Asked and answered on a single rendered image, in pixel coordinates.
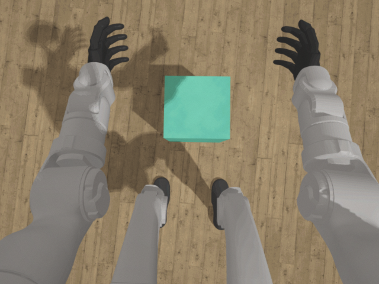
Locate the left robot foot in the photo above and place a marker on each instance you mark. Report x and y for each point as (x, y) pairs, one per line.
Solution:
(164, 185)

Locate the left robot hand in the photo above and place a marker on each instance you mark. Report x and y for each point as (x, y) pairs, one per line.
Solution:
(99, 44)

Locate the left robot upper arm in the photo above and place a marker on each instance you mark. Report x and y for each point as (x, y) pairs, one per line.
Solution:
(64, 201)

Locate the carton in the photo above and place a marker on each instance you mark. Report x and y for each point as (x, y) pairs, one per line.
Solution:
(197, 109)

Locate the right robot hand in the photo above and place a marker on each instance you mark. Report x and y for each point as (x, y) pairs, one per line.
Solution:
(307, 48)

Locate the right robot forearm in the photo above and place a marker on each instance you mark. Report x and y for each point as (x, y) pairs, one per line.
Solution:
(323, 125)

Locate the left robot forearm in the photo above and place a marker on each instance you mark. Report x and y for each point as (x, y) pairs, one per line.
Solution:
(85, 122)

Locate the right robot foot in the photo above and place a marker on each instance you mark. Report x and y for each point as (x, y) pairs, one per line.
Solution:
(218, 187)

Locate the robot foot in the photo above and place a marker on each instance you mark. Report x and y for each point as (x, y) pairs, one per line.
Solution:
(218, 187)
(164, 185)

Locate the right robot upper arm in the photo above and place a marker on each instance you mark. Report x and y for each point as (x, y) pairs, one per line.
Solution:
(344, 208)

